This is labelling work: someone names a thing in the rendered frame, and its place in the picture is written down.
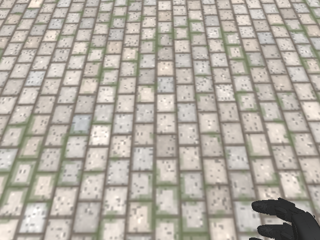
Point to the robot right hand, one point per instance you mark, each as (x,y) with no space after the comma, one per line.
(303,224)

